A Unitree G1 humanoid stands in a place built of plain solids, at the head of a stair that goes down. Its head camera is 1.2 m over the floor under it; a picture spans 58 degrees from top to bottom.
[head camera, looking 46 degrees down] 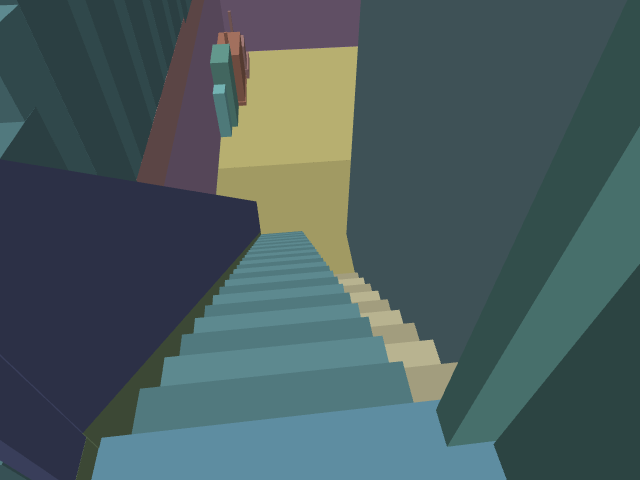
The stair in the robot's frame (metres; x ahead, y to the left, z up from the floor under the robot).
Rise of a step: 0.20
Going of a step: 0.23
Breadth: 0.91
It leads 6 degrees to the left of straight ahead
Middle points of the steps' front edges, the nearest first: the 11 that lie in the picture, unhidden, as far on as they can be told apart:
0.48 0.13 0.00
0.71 0.16 -0.20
0.94 0.19 -0.41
1.17 0.21 -0.61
1.40 0.24 -0.81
1.63 0.26 -1.02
1.86 0.29 -1.22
2.09 0.32 -1.43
2.32 0.34 -1.63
2.55 0.37 -1.83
2.78 0.39 -2.04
